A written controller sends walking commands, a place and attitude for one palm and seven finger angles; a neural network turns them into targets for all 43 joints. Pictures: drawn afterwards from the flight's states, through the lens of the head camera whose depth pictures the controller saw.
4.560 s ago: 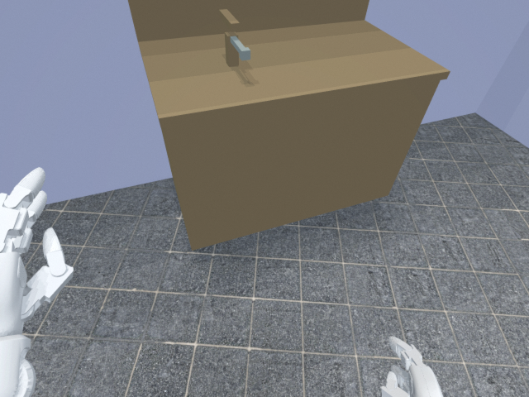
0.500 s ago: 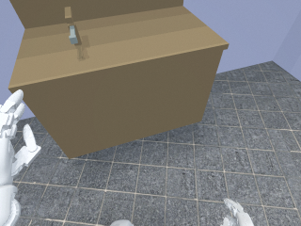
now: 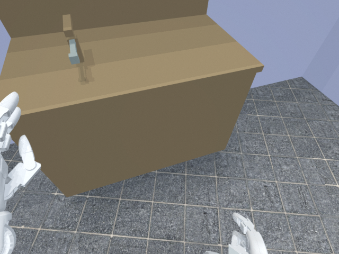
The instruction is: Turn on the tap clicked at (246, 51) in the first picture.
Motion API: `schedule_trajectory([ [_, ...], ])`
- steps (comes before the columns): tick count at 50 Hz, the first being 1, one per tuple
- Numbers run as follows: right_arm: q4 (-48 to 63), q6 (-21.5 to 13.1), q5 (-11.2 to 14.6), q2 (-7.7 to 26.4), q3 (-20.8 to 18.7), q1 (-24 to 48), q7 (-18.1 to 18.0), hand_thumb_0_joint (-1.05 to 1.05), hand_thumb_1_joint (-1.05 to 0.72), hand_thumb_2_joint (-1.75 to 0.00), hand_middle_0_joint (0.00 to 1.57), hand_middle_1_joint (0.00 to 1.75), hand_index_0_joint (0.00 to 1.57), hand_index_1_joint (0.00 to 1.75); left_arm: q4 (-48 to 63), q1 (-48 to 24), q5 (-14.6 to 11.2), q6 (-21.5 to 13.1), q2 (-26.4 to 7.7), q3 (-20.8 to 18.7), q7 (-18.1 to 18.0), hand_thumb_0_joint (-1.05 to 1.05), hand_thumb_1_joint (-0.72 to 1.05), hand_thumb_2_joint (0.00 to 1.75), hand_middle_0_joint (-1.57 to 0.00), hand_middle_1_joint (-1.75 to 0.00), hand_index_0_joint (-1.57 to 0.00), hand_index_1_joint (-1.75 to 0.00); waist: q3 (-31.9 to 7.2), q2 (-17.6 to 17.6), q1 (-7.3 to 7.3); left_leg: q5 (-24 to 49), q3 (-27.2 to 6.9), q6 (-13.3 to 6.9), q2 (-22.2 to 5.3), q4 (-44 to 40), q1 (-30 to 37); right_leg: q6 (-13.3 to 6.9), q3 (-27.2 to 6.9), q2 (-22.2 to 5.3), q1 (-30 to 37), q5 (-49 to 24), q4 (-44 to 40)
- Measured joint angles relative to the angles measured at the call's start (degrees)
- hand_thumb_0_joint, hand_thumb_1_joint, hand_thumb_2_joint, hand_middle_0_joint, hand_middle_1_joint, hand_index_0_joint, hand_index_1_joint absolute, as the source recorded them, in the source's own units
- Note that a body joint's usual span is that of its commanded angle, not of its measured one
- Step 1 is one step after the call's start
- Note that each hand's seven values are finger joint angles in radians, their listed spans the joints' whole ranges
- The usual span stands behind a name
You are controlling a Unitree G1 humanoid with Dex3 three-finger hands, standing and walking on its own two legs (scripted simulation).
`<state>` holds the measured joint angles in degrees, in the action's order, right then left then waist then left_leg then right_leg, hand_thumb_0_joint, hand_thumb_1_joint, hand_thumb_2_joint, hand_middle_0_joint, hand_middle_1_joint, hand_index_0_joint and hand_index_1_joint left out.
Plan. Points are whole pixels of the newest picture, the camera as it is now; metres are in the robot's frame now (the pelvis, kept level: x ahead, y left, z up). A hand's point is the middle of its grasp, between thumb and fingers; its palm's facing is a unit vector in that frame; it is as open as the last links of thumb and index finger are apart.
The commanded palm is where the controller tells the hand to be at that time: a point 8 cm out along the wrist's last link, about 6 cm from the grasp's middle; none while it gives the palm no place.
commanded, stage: take the last steps up to it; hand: left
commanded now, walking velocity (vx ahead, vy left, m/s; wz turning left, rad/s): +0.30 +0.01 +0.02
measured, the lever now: (74, 58) +0.69 +0.38 +0.08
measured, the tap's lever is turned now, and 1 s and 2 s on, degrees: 0 0 0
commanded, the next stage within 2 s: come to a stop and stand still in 1.18 s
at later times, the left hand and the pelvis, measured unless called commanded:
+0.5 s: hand (71, 117) +0.32 +0.21 +0.19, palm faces +0.41 -0.80 -0.43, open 7.4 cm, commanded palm +0.26 +0.26 +0.18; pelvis +0.11 -0.02 +0.00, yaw +1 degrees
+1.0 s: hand (95, 91) +0.41 +0.20 +0.17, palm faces +0.45 -0.77 -0.44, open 7.4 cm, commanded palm +0.35 +0.24 +0.18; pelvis +0.20 -0.05 -0.01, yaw +2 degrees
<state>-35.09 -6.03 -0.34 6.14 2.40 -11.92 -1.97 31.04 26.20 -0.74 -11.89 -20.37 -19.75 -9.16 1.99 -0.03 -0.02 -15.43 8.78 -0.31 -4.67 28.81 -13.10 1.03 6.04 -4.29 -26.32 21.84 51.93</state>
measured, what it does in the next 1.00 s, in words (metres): walks ahead: right foot, then left foot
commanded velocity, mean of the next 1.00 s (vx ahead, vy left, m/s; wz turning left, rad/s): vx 0.26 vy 0.04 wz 0.02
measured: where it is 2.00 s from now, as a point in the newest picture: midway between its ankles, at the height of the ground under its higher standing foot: (177, 248)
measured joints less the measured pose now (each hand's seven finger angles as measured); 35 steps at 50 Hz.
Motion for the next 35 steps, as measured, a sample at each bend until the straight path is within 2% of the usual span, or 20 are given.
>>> schedule_trajectory([
  [4,-0.1,0.1,-0.2,-0.2,0.6,-0.5,-0.1,0.01,-0.9,-0.89,0.21,0.3,0.2,0.3,0.5,2.3,0.0,-0.9,-1.8,-1.0,0.3,0.01,0.89,0.9,-0.21,-0.3,-0.21,-0.3,0.4,-1.7,0.66,-1.7,-0.3,1.4,-0.8,0.3,1.6,0.2,2.2,0.6,3.4,-3.2,-12.4],
  [6,-0.1,0.6,-0.1,0.4,0.5,-0.8,-0.4,0.01,-0.9,-0.89,0.21,0.3,0.2,0.3,-1.1,2.0,0.0,-0.7,-3.0,-2.0,0.2,0.01,0.89,0.9,-0.21,-0.3,-0.21,-0.3,0.2,-2.4,0.82,-4.1,-0.9,2.2,-1.2,3.7,1.1,-0.4,3.5,1.5,6.9,-5.4,-18.9],
  [7,-0.3,1.0,0.1,1.1,0.1,-0.6,-0.5,0.01,-0.9,-0.89,0.21,0.31,0.2,0.3,-2.2,1.1,0.2,-0.6,-3.0,-2.2,0.2,0.01,0.89,0.9,-0.21,-0.3,-0.21,-0.31,0.3,-3.4,0.87,-6.0,-1.4,1.6,-2.0,7.3,-0.1,-2.0,4.1,2.0,7.3,-8.2,-19.2],
  [8,-1.0,1.5,0.2,2.1,-0.4,-0.1,-0.6,0.01,-0.9,-0.89,0.21,0.31,0.2,0.3,-3.5,-0.1,0.3,-0.4,-2.4,-1.9,0.2,0.01,0.89,0.9,-0.21,-0.3,-0.21,-0.31,0.5,-4.3,0.93,-8.7,-2.6,0.9,-2.1,13.2,-2.2,-3.4,4.7,2.3,7.1,-8.1,-17.6],
  [9,-2.0,2.0,0.3,3.1,-0.8,0.6,-0.7,0.01,-0.9,-0.89,0.21,0.3,0.2,0.3,-4.6,-1.3,0.3,0.0,-1.5,-1.4,0.2,0.01,0.89,0.9,-0.21,-0.3,-0.21,-0.31,0.8,-4.5,1.03,-10.7,-4.1,0.6,-1.2,20.4,-4.8,-4.3,4.9,2.1,7.0,-6.9,-16.3],
  [12,-3.9,3.1,0.3,5.7,-2.2,1.9,-0.5,0.01,-0.9,-0.89,0.21,0.3,0.2,0.3,-6.9,-2.5,-0.1,0.3,1.5,-0.4,0.5,0.01,0.89,0.9,-0.21,-0.3,-0.21,-0.31,1.2,-3.6,1.33,-9.3,-5.8,1.0,1.1,36.4,-11.8,-4.6,4.4,1.6,8.6,-5.3,-17.2],
  [14,-3.8,3.7,0.3,7.0,-2.8,2.2,-0.7,0.01,-0.91,-0.89,0.21,0.3,0.2,0.3,-6.9,-1.5,0.0,0.3,2.4,0.0,0.6,0.01,0.89,0.9,-0.21,-0.3,-0.21,-0.31,1.3,-2.6,0.73,-7.1,-5.6,1.4,1.0,39.4,-15.0,-4.5,4.3,1.6,10.0,-5.9,-19.5],
  [16,-3.0,3.9,0.2,8.1,-3.4,2.1,-0.9,0.01,-0.91,-0.89,0.2,0.3,0.2,0.3,-5.8,-0.3,0.1,0.1,2.4,0.4,0.6,0.01,0.89,0.9,-0.21,-0.3,-0.21,-0.31,1.5,-1.6,-0.04,-5.1,-5.2,1.6,0.3,37.0,-16.9,-4.5,4.5,1.5,11.4,-6.4,-21.8],
  [19,-1.5,3.6,0.0,9.0,-4.4,1.6,-1.3,0.01,-0.91,-0.89,0.2,0.3,0.2,0.3,-2.6,1.0,0.1,-0.4,1.0,0.5,0.3,0.01,0.89,0.9,-0.21,-0.3,-0.21,-0.31,2.3,0.3,-0.58,-3.1,-3.9,1.3,-0.7,26.2,-16.4,-4.4,4.6,1.2,13.1,-6.6,-24.1],
  [23,0.7,3.0,0.0,9.5,-5.4,0.5,-1.7,0.01,-0.91,-0.89,0.2,0.3,0.2,0.3,2.3,2.5,-0.2,-1.3,-1.2,-0.9,-0.6,0.01,0.89,0.9,-0.21,-0.3,-0.21,-0.31,2.7,1.7,-0.27,-1.5,-1.9,0.7,-0.5,11.9,-12.0,-3.6,4.2,1.0,14.7,-4.9,-23.7],
  [25,1.6,2.9,0.0,9.5,-5.6,-0.2,-1.9,0.01,-0.91,-0.89,0.2,0.3,0.19,0.3,3.7,3.0,-0.5,-1.5,-1.8,-1.7,-1.1,0.01,0.89,0.9,-0.21,-0.3,-0.21,-0.31,2.2,1.7,-0.16,1.5,-0.6,0.5,0.2,5.6,-8.5,-2.8,3.8,0.9,15.3,-2.9,-21.8],
  [27,2.3,2.9,0.1,9.2,-5.6,-0.6,-2.2,0.01,-0.91,-0.89,0.2,0.3,0.19,0.3,3.9,2.6,-0.7,-1.9,-2.4,-2.5,-1.5,0.01,0.89,0.9,-0.21,-0.3,-0.21,-0.31,1.3,1.6,0.03,3.5,0.2,-0.5,0.9,1.9,-5.3,-1.9,3.1,0.7,14.8,0.4,-17.2],
  [28,2.1,3.1,0.3,8.3,-5.6,-0.3,-2.4,0.01,-0.91,-0.9,0.2,0.3,0.19,0.3,2.9,1.6,-0.8,-2.0,-2.7,-2.9,-1.6,0.01,0.89,0.9,-0.21,-0.3,-0.21,-0.31,1.2,2.4,0.12,2.7,0.7,-0.8,1.4,3.4,-5.3,-1.6,1.8,0.1,13.6,2.6,-13.0],
  [30,1.7,3.3,0.3,6.4,-4.8,0.5,-2.4,0.01,-0.91,-0.9,0.2,0.3,0.19,0.3,-0.5,-0.9,-0.7,-1.9,-2.6,-3.2,-1.6,0.01,0.89,0.9,-0.21,-0.3,-0.21,-0.31,0.8,2.8,-0.02,0.8,1.1,-1.1,1.6,5.3,-5.0,-1.4,-1.0,0.9,9.5,7.2,-1.4],
  [32,1.2,3.1,0.3,4.4,-3.5,1.0,-2.1,0.01,-0.91,-0.89,0.2,0.3,0.19,0.3,-3.7,-2.9,-0.5,-1.0,-2.3,-3.0,-1.2,0.01,0.89,0.9,-0.21,-0.3,-0.21,-0.31,0.2,2.3,-0.54,0.5,0.6,-1.0,1.3,4.8,-4.5,-1.0,-1.6,1.6,5.3,7.6,7.1],
  [35,0.8,2.2,0.4,2.1,-1.6,1.1,-1.1,0.01,-0.91,-0.89,0.2,0.3,0.2,0.3,-4.1,-3.4,-0.6,0.4,-1.2,-2.2,-0.6,0.01,0.89,0.9,-0.2,-0.3,-0.21,-0.3,0.2,1.3,-0.3,1.0,0.3,-0.6,0.6,2.7,-3.2,-0.4,-1.1,1.0,1.4,4.4,7.6],
])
